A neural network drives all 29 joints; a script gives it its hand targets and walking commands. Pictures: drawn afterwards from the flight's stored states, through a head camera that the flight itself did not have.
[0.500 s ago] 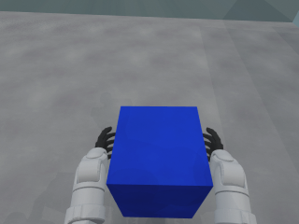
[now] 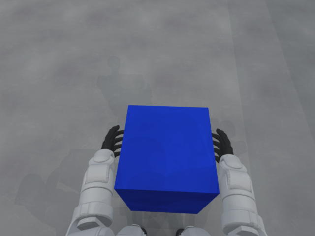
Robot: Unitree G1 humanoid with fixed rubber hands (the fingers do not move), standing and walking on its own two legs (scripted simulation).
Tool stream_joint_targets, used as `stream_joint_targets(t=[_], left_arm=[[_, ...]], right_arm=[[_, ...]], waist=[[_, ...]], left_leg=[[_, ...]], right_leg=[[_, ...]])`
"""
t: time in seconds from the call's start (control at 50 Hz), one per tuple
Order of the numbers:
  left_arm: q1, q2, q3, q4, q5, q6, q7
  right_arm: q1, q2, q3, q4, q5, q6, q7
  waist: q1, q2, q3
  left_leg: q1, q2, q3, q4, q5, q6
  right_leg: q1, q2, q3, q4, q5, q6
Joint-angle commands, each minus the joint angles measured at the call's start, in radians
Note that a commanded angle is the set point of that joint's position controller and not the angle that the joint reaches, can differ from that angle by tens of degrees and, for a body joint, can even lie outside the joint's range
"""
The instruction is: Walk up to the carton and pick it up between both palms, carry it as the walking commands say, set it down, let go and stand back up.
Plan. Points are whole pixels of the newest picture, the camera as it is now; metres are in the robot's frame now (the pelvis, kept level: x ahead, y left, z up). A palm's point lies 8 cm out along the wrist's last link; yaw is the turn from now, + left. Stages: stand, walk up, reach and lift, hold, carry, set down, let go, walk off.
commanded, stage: set down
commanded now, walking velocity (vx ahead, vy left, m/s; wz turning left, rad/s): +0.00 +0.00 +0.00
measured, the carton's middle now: (165, 164) +0.31 +0.00 -0.11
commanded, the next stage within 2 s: none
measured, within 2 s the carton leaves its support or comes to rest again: neither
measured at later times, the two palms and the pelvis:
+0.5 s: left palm (117, 152) +0.35 +0.15 -0.12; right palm (216, 156) +0.34 -0.16 -0.11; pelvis -0.03 +0.00 -0.06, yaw +0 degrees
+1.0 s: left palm (124, 152) +0.39 +0.15 -0.20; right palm (209, 156) +0.37 -0.17 -0.20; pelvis -0.03 +0.00 -0.13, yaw -1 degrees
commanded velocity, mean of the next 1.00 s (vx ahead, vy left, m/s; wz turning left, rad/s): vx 0.00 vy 0.00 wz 0.00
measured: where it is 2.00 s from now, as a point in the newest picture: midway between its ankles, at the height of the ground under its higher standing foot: outside the picture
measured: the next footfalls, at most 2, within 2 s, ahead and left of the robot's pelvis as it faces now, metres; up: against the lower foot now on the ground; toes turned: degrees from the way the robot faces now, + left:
none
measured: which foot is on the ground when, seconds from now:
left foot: down 0.00-1.00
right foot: down 0.00-1.00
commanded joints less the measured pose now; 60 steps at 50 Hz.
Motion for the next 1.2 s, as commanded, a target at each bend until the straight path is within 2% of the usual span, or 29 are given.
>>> stream_joint_targets(t=[0.0, 0.24, 0.38, 0.52, 0.64, 0.78, 0.96, 1.18], left_arm=[[-0.493, -0.875, -0.505, -0.008, -0.139, -0.078, -0.162], [-0.577, -0.905, -0.513, 0.036, -0.135, -0.146, -0.152], [-0.681, -0.946, -0.532, 0.043, -0.151, -0.138, -0.162], [-0.782, -0.952, -0.507, 0.076, -0.151, -0.119, -0.179], [-0.839, -0.941, -0.483, 0.101, -0.153, -0.115, -0.186], [-0.876, -0.933, -0.495, 0.102, -0.179, -0.127, -0.18], [-0.914, -0.912, -0.529, 0.103, -0.212, -0.145, -0.15], [-1.0, -0.874, -0.518, 0.135, -0.225, -0.154, -0.107]], right_arm=[[-0.496, 0.84, 0.519, 0.009, 0.135, -0.072, 0.169], [-0.6, 0.834, 0.517, 0.06, 0.148, -0.149, 0.198], [-0.709, 0.863, 0.53, 0.085, 0.165, -0.144, 0.215], [-0.8, 0.894, 0.516, 0.118, 0.171, -0.12, 0.219], [-0.852, 0.915, 0.508, 0.139, 0.18, -0.108, 0.213], [-0.888, 0.909, 0.52, 0.13, 0.197, -0.117, 0.195], [-0.931, 0.869, 0.534, 0.122, 0.22, -0.139, 0.167], [-1.027, 0.82, 0.504, 0.164, 0.238, -0.152, 0.148]], waist=[[-0.008, 0.008, -0.514], [-0.004, 0.011, -0.709], [-0.005, 0.01, -0.821], [-0.006, 0.0, -0.875], [0.006, -0.007, -0.93], [0.009, -0.012, -1.028], [0.001, -0.006, -1.124], [0.001, 0.008, -1.161]], left_leg=[[0.105, -0.079, -0.029, -0.005, 0.297, 0.03], [-0.097, -0.088, -0.021, 0.152, 0.28, 0.014], [-0.21, -0.094, -0.001, 0.239, 0.195, 0.0], [-0.365, -0.102, 0.029, 0.323, 0.088, -0.001], [-0.49, -0.109, 0.054, 0.397, 0.053, 0.0], [-0.584, -0.118, 0.064, 0.49, 0.094, -0.006], [-0.661, -0.127, 0.067, 0.598, 0.149, -0.019], [-0.734, -0.133, 0.075, 0.708, 0.129, -0.03]], right_leg=[[0.133, 0.076, 0.029, 0.011, 0.322, 0.0], [-0.129, 0.093, 0.011, 0.179, 0.278, -0.003], [-0.268, 0.101, -0.003, 0.269, 0.192, 0.002], [-0.369, 0.104, -0.01, 0.344, 0.101, 0.011], [-0.42, 0.108, -0.01, 0.41, 0.083, 0.024], [-0.478, 0.117, -0.015, 0.495, 0.14, 0.036], [-0.579, 0.129, -0.03, 0.605, 0.195, 0.047], [-0.737, 0.143, -0.051, 0.723, 0.147, 0.051]])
